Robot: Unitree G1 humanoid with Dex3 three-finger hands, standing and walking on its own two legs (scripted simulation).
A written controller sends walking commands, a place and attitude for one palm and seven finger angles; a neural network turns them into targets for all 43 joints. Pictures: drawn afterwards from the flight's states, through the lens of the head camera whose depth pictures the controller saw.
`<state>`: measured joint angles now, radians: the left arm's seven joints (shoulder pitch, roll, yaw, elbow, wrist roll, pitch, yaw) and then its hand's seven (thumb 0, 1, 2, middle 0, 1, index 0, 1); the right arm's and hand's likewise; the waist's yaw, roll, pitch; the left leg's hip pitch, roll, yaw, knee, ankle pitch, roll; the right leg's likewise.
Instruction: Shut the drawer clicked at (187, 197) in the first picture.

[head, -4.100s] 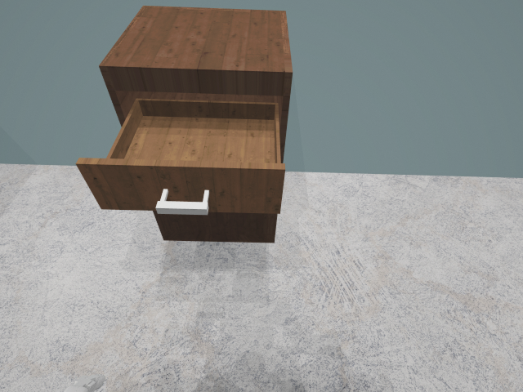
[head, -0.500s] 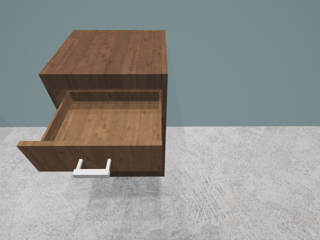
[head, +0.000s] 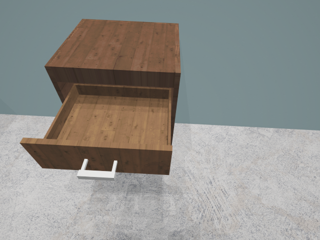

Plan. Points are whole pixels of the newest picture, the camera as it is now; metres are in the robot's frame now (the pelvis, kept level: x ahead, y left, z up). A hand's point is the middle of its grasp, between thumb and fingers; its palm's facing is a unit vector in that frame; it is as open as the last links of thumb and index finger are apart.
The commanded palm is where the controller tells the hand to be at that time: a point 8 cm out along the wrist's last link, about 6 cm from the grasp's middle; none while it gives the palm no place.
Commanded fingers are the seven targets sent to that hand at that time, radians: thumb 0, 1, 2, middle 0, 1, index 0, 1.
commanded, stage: come to a stop and stand still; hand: left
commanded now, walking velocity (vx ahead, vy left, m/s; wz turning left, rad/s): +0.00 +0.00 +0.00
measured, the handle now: (98, 169) +0.33 +0.23 -0.10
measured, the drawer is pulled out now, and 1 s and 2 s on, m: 0.29 0.29 0.29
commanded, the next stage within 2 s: look again from close up in 0.52 s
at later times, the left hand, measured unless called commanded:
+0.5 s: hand out of the picture -0.02 +0.20 -0.17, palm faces +0.04 -0.98 -0.20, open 7.4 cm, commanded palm none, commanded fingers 0.00 0.90 0.90 -0.20 -0.30 -0.20 -0.30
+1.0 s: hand out of the picture +0.00 +0.21 -0.18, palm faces +0.01 -0.98 -0.20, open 7.4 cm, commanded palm none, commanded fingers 0.00 0.90 0.90 -0.20 -0.30 -0.20 -0.30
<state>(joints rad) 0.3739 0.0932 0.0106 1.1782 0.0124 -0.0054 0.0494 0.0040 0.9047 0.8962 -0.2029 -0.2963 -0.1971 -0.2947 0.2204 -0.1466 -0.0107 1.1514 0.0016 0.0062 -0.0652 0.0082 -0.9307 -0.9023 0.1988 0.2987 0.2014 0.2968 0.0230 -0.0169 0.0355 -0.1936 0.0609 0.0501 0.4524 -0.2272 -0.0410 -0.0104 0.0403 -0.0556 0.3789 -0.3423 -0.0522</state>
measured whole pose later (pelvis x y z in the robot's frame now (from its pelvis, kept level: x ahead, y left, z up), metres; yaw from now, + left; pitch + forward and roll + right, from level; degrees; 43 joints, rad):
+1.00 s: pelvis -0.01 +0.04 -0.01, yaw +0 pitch -1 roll +0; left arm 0.30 0.15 -0.01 1.05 0.01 -0.01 0.05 0.01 0.91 0.90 -0.20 -0.30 -0.20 -0.29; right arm 0.28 -0.17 0.01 1.07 -0.01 -0.02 -0.02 0.01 -0.93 -0.90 0.20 0.30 0.20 0.30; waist 0.00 0.00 0.02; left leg -0.27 0.01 0.08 0.56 -0.27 0.03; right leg -0.10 -0.02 -0.04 0.52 -0.40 0.01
